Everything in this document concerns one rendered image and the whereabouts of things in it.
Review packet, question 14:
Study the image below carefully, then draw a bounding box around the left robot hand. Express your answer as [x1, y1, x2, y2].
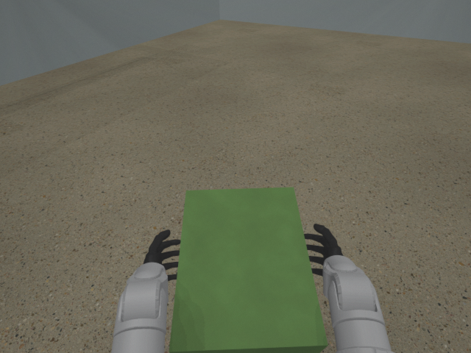
[144, 229, 181, 281]

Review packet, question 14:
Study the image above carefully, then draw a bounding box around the robot right forearm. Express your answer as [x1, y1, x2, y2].
[322, 255, 394, 353]

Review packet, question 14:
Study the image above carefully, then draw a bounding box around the right robot hand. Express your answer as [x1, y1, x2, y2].
[304, 224, 343, 277]

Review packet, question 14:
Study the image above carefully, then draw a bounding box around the robot left forearm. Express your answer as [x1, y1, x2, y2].
[111, 263, 169, 353]

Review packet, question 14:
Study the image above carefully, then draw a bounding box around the carton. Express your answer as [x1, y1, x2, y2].
[169, 187, 328, 353]

